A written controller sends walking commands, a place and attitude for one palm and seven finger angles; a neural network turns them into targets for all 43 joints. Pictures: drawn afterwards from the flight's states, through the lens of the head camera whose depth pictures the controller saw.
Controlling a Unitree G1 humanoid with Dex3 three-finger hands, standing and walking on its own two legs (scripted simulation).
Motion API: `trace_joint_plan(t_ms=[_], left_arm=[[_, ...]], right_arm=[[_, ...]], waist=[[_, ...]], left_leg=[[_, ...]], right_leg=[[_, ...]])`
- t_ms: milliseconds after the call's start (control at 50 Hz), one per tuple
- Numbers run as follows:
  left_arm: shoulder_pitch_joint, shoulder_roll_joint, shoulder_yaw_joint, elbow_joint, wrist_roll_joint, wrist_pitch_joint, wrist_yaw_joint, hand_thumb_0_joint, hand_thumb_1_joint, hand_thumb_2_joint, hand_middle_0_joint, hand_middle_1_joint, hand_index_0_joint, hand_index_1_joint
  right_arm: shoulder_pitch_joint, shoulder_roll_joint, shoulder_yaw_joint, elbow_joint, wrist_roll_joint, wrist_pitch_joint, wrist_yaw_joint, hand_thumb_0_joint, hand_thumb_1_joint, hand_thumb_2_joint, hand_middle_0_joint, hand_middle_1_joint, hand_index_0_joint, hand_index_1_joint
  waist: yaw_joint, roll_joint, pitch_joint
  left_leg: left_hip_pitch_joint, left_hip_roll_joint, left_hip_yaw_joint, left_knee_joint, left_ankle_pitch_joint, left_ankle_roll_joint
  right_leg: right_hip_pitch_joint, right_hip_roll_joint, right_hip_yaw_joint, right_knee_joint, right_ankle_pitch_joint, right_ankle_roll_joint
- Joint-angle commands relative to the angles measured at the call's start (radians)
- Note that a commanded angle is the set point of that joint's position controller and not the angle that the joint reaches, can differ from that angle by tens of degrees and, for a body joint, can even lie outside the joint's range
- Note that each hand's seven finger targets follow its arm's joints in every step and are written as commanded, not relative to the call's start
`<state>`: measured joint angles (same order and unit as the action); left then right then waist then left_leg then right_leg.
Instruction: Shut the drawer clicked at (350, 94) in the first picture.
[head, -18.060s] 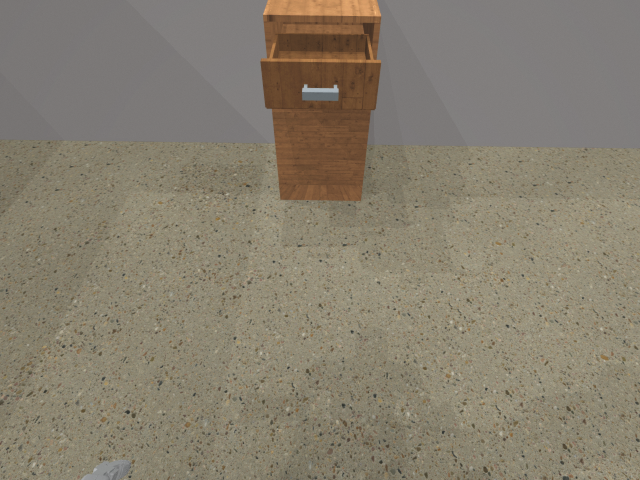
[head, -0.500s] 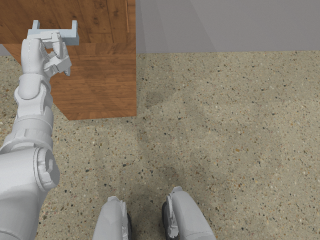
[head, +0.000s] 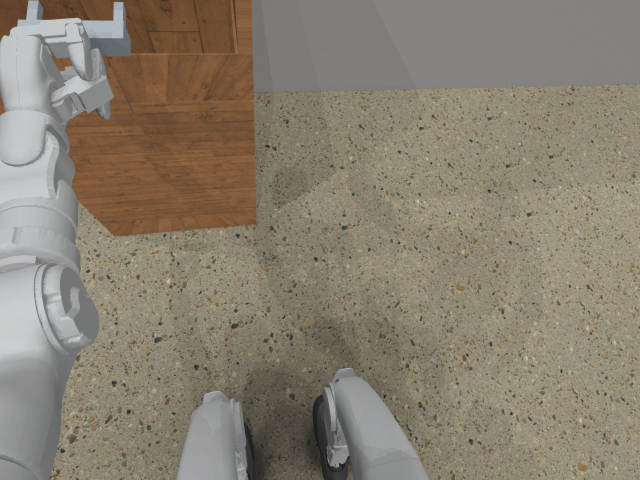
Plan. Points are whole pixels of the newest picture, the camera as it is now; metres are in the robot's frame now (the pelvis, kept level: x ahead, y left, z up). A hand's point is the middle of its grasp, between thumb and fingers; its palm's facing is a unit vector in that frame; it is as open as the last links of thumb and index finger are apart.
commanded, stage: push the drawer shut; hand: left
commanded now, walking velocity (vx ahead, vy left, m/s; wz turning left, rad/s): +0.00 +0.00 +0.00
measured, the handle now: (77, 24) +0.64 +0.20 +0.06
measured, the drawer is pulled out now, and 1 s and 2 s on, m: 0.00 0.00 0.00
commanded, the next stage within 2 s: pull the fist back off the drawer in 0.26 s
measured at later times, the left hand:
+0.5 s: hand (91, 73) +0.57 +0.18 +0.06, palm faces +0.02 -1.00 -0.05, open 3.5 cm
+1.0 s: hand (98, 81) +0.56 +0.18 +0.05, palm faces +0.03 -1.00 -0.02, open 3.3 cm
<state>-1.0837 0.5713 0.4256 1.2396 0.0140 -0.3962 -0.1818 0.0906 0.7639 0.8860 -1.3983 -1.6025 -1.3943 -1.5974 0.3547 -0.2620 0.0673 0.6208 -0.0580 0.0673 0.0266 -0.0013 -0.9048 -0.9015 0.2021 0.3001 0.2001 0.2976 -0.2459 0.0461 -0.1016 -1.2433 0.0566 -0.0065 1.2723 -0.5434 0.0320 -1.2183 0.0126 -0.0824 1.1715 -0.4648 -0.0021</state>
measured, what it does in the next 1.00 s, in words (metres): stands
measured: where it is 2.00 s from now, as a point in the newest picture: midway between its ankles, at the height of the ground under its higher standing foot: (287, 469)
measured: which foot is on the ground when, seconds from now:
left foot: down 0.00-1.00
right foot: down 0.00-1.00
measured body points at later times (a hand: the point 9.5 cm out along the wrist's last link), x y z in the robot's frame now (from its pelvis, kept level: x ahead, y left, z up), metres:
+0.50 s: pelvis -0.03 +0.00 -0.02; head +0.17 +0.04 +0.38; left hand +0.56 +0.24 +0.06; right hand -0.07 -0.26 -0.11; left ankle +0.01 +0.10 -0.62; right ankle +0.04 -0.13 -0.62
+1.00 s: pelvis -0.01 +0.01 -0.01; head +0.18 +0.03 +0.40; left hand +0.56 +0.23 +0.06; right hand -0.04 -0.24 -0.11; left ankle +0.01 +0.10 -0.62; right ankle +0.04 -0.13 -0.62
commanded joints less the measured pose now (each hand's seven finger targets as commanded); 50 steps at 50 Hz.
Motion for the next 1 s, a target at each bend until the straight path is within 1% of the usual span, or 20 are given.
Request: trace_joint_plan(t_ms=[0,60,120,180,200,220,340,440,500,540,560,600,620,640,680,780,800,880,940,980], left_arm=[[-0.636,0.287,0.024,-0.250,-0.016,-0.074,0.026,0.000,0.900,0.900,-1.400,-1.600,-1.400,-1.600],[-0.683,0.310,0.018,-0.219,-0.004,-0.062,0.027,0.000,0.900,0.900,-1.400,-1.600,-1.400,-1.600],[-0.766,0.273,-0.026,-0.236,-0.001,-0.059,0.028,0.000,0.900,0.900,-1.400,-1.600,-1.400,-1.600],[-0.788,0.305,-0.018,-0.194,0.004,-0.040,0.036,0.000,0.900,0.900,-1.400,-1.600,-1.400,-1.600],[-0.809,0.284,-0.044,-0.194,0.006,-0.034,0.036,0.000,0.900,0.900,-1.400,-1.600,-1.400,-1.600],[-0.832,0.276,-0.051,-0.209,0.004,-0.036,0.037,0.000,0.900,0.900,-1.400,-1.600,-1.400,-1.600],[-0.882,0.272,-0.083,-0.189,0.006,-0.011,0.041,0.000,0.900,0.900,-1.400,-1.600,-1.400,-1.600],[-0.888,0.327,-0.048,-0.194,0.017,-0.001,0.042,0.000,0.900,0.900,-1.400,-1.600,-1.400,-1.600],[-0.859,0.319,-0.045,-0.152,0.021,0.017,0.045,0.000,0.900,0.900,-1.400,-1.600,-1.400,-1.600],[-0.841,0.315,-0.044,-0.129,0.022,0.024,0.045,0.000,0.900,0.900,-1.400,-1.600,-1.400,-1.600],[-0.853,0.338,-0.034,-0.147,0.023,0.024,0.046,0.000,0.900,0.900,-1.400,-1.600,-1.400,-1.600],[-0.841,0.373,-0.003,-0.185,0.027,0.017,0.045,0.000,0.900,0.900,-1.400,-1.600,-1.400,-1.600],[-0.820,0.351,-0.011,-0.193,0.028,0.013,0.041,0.000,0.900,0.900,-1.400,-1.600,-1.400,-1.600],[-0.792,0.317,-0.026,-0.177,0.021,0.018,0.038,0.000,0.900,0.900,-1.400,-1.600,-1.400,-1.600],[-0.768,0.341,-0.004,-0.207,0.015,0.016,0.034,0.000,0.900,0.900,-1.400,-1.600,-1.400,-1.600],[-0.648,0.315,0.008,-0.251,0.003,0.016,0.028,0.000,0.900,0.900,-1.400,-1.600,-1.400,-1.600],[-0.625,0.292,0.004,-0.258,-0.002,0.017,0.029,0.000,0.900,0.900,-1.400,-1.600,-1.400,-1.600],[-0.509,0.308,0.043,-0.268,-0.011,0.009,0.034,0.000,0.900,0.900,-1.400,-1.600,-1.400,-1.600],[-0.411,0.268,0.041,-0.316,-0.025,-0.008,0.033,0.000,0.900,0.900,-1.400,-1.600,-1.400,-1.600],[-0.407,0.248,0.032,-0.325,-0.030,-0.015,0.033,0.000,0.900,0.900,-1.400,-1.600,-1.400,-1.600]], right_arm=[[0.243,-0.200,-0.070,0.000,-0.005,-0.003,-0.009,0.000,-0.900,-0.900,0.200,0.300,0.200,0.300],[0.249,-0.205,-0.062,0.000,-0.006,-0.002,-0.011,0.000,-0.900,-0.900,0.200,0.300,0.200,0.300],[0.255,-0.204,-0.063,0.008,-0.008,-0.011,-0.012,0.000,-0.900,-0.900,0.200,0.300,0.200,0.300],[0.260,-0.214,-0.055,0.016,-0.008,-0.018,-0.019,0.000,-0.900,-0.900,0.200,0.300,0.200,0.300],[0.261,-0.212,-0.052,0.015,-0.008,-0.024,-0.020,0.000,-0.900,-0.900,0.200,0.300,0.200,0.300],[0.264,-0.213,-0.053,0.020,-0.009,-0.031,-0.022,0.000,-0.900,-0.900,0.200,0.300,0.200,0.300],[0.266,-0.223,-0.040,0.032,-0.008,-0.063,-0.031,0.000,-0.900,-0.900,0.200,0.300,0.200,0.300],[0.278,-0.228,-0.036,0.028,-0.013,-0.077,-0.028,0.000,-0.900,-0.900,0.200,0.300,0.200,0.300],[0.274,-0.229,-0.034,0.023,-0.012,-0.078,-0.024,0.000,-0.900,-0.900,0.200,0.300,0.200,0.300],[0.273,-0.230,-0.031,0.018,-0.010,-0.083,-0.020,0.000,-0.900,-0.900,0.200,0.300,0.200,0.300],[0.275,-0.231,-0.030,0.016,-0.011,-0.083,-0.022,0.000,-0.900,-0.900,0.200,0.300,0.200,0.300],[0.280,-0.231,-0.035,0.009,-0.012,-0.082,-0.018,0.000,-0.900,-0.900,0.200,0.300,0.200,0.300],[0.282,-0.231,-0.037,0.004,-0.013,-0.083,-0.013,0.000,-0.900,-0.900,0.200,0.300,0.200,0.300],[0.277,-0.228,-0.039,0.006,-0.011,-0.082,-0.010,0.000,-0.900,-0.900,0.200,0.300,0.200,0.300],[0.275,-0.229,-0.039,-0.001,-0.010,-0.075,-0.009,0.000,-0.900,-0.900,0.200,0.300,0.200,0.300],[0.265,-0.222,-0.048,-0.018,-0.002,-0.061,0.000,0.000,-0.900,-0.900,0.200,0.300,0.200,0.300],[0.263,-0.219,-0.051,-0.021,-0.001,-0.060,0.003,0.000,-0.900,-0.900,0.200,0.300,0.200,0.300],[0.255,-0.214,-0.056,-0.034,0.004,-0.046,0.005,0.000,-0.900,-0.900,0.200,0.300,0.200,0.300],[0.246,-0.204,-0.064,-0.051,0.007,-0.037,0.012,0.000,-0.900,-0.900,0.200,0.300,0.200,0.300],[0.242,-0.201,-0.069,-0.046,0.008,-0.029,0.011,0.000,-0.900,-0.900,0.200,0.300,0.200,0.300]], waist=[[-0.069,0.214,-0.602],[-0.089,0.212,-0.594],[-0.109,0.268,-0.600],[-0.126,0.241,-0.586],[-0.135,0.245,-0.582],[-0.141,0.280,-0.591],[-0.161,0.306,-0.591],[-0.142,0.339,-0.608],[-0.143,0.279,-0.564],[-0.139,0.271,-0.540],[-0.140,0.266,-0.544],[-0.116,0.289,-0.591],[-0.106,0.319,-0.625],[-0.108,0.307,-0.606],[-0.095,0.285,-0.591],[-0.054,0.275,-0.610],[-0.052,0.258,-0.611],[-0.021,0.197,-0.598],[0.010,0.198,-0.627],[-0.004,0.166,-0.608]], left_leg=[[0.469,-0.011,-0.099,-0.105,0.449,0.000],[0.442,-0.010,-0.103,-0.092,0.434,0.003],[0.470,-0.011,-0.115,-0.091,0.402,0.001],[0.429,-0.011,-0.119,-0.088,0.333,0.005],[0.412,-0.013,-0.119,-0.089,0.314,0.008],[0.445,-0.011,-0.129,-0.094,0.317,0.006],[0.430,-0.007,-0.140,-0.102,0.230,0.006],[0.432,-0.009,-0.152,-0.110,0.205,0.000],[0.368,-0.010,-0.151,-0.113,0.148,0.005],[0.341,-0.011,-0.149,-0.117,0.110,0.008],[0.328,-0.010,-0.144,-0.115,0.113,0.011],[0.348,-0.011,-0.140,-0.115,0.142,0.008],[0.394,-0.010,-0.154,-0.119,0.167,0.003],[0.401,-0.008,-0.155,-0.121,0.171,0.001],[0.396,-0.003,-0.156,-0.131,0.173,0.000],[0.432,-0.002,-0.141,-0.145,0.225,-0.003],[0.431,-0.003,-0.134,-0.144,0.230,-0.001],[0.413,-0.004,-0.114,-0.151,0.278,0.000],[0.452,-0.007,-0.100,-0.158,0.366,-0.003],[0.446,-0.006,-0.092,-0.152,0.389,0.000]], right_leg=[[0.193,0.036,0.039,-0.115,0.250,-0.019],[0.172,0.037,0.040,-0.110,0.237,-0.018],[0.114,0.037,0.035,-0.107,0.196,-0.021],[0.092,0.039,0.032,-0.111,0.147,-0.018],[0.090,0.039,0.033,-0.110,0.135,-0.017],[0.059,0.037,0.027,-0.106,0.133,-0.020],[0.017,0.037,0.025,-0.108,0.082,-0.019],[0.015,0.035,0.017,-0.097,0.069,-0.027],[0.027,0.036,0.019,-0.103,0.039,-0.024],[0.021,0.036,0.022,-0.105,0.020,-0.024],[0.033,0.034,0.024,-0.104,0.021,-0.022],[0.061,0.033,0.026,-0.102,0.036,-0.025],[0.040,0.034,0.020,-0.090,0.048,-0.029],[0.031,0.034,0.018,-0.096,0.054,-0.028],[0.050,0.034,0.016,-0.096,0.053,-0.026],[0.094,0.034,0.017,-0.106,0.079,-0.027],[0.106,0.035,0.020,-0.112,0.084,-0.026],[0.174,0.036,0.024,-0.122,0.114,-0.023],[0.226,0.037,0.026,-0.123,0.177,-0.026],[0.237,0.037,0.029,-0.128,0.209,-0.020]])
